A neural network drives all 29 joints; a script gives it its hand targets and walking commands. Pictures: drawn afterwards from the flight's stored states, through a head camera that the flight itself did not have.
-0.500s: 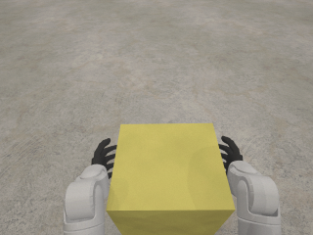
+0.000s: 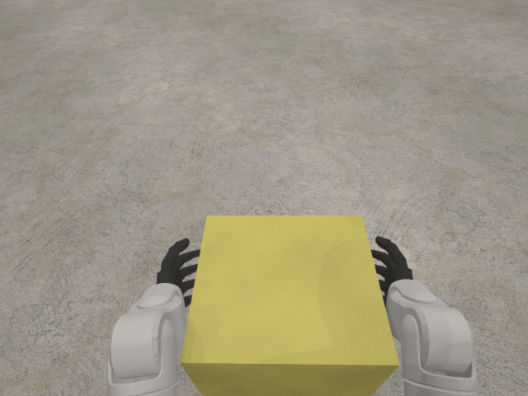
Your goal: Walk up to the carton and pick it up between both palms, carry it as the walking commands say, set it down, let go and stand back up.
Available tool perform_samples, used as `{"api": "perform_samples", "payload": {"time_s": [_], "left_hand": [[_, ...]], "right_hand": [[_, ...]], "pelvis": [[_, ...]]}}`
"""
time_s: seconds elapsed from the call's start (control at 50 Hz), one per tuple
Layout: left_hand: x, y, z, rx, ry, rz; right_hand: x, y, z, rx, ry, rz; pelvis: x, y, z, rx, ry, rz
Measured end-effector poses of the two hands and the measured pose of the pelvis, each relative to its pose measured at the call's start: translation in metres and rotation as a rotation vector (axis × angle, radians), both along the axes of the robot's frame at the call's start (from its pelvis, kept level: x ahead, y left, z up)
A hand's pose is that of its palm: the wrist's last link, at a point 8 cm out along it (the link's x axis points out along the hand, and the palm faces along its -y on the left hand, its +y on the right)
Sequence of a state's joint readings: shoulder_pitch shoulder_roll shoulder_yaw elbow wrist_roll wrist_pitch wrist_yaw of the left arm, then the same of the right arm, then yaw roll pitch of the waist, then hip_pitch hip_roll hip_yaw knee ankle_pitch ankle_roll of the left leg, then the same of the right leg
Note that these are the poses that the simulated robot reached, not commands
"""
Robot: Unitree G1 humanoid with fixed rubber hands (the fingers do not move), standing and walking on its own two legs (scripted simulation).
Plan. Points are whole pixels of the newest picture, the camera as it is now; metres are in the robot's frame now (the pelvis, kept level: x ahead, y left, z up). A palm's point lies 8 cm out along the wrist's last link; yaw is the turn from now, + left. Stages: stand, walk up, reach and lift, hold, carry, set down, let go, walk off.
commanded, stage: carry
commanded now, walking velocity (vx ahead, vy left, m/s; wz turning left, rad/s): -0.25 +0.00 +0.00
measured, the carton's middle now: (283, 323) +0.25 +0.00 +0.01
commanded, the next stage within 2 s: none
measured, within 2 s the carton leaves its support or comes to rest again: neither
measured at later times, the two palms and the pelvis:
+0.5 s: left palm out of the picture +0.05 +0.21 +0.08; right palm out of the picture +0.08 -0.09 +0.10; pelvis -0.20 +0.03 +0.01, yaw +3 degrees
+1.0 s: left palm out of the picture -0.11 +0.16 +0.10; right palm out of the picture -0.12 -0.15 +0.09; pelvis -0.38 +0.01 +0.00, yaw +1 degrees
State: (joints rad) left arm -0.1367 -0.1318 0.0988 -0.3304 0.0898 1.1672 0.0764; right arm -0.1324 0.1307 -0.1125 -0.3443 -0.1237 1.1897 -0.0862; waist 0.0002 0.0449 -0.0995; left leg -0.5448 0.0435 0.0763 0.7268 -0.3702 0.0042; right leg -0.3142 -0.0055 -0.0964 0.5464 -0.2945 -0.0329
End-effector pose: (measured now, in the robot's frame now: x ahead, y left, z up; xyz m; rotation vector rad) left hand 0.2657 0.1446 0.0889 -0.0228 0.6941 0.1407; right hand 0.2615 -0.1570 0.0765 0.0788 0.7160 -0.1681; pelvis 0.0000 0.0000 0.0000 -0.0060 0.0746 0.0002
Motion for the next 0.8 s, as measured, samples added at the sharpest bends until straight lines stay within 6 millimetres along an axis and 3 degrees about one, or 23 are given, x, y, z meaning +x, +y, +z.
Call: {"api": "perform_samples", "payload": {"time_s": [0.08,0.18,0.28,0.38,0.48,0.62,0.8], "left_hand": [[-0.031,-0.009,0.004,0.021,0.005,-0.022],[-0.067,-0.003,0.011,0.013,-0.031,-0.009],[-0.111,0.021,0.003,-0.016,-0.031,0.032],[-0.168,0.053,-0.015,-0.056,0.008,0.087],[-0.210,0.063,-0.008,-0.082,0.000,0.108],[-0.244,0.049,0.008,-0.067,-0.042,0.063],[-0.311,0.004,0.000,0.001,0.014,-0.022]], "right_hand": [[-0.036,-0.009,0.001,0.018,0.005,-0.020],[-0.066,-0.003,0.010,0.017,-0.032,-0.011],[-0.098,0.021,0.012,-0.010,-0.032,0.028],[-0.139,0.053,0.006,-0.056,0.006,0.088],[-0.177,0.065,0.017,-0.083,-0.001,0.109],[-0.227,0.049,0.027,-0.058,-0.043,0.057],[-0.318,0.004,0.001,-0.001,0.013,-0.020]], "pelvis": [[-0.030,-0.002,0.005,0.036,-0.017,-0.003],[-0.066,0.000,0.005,0.051,-0.011,0.007],[-0.106,0.012,0.000,0.040,-0.002,0.031],[-0.150,0.027,-0.002,0.014,-0.019,0.044],[-0.188,0.031,0.006,-0.032,-0.029,0.047],[-0.238,0.029,0.007,-0.040,-0.007,0.027],[-0.311,0.010,0.003,0.004,-0.015,-0.006]]}}
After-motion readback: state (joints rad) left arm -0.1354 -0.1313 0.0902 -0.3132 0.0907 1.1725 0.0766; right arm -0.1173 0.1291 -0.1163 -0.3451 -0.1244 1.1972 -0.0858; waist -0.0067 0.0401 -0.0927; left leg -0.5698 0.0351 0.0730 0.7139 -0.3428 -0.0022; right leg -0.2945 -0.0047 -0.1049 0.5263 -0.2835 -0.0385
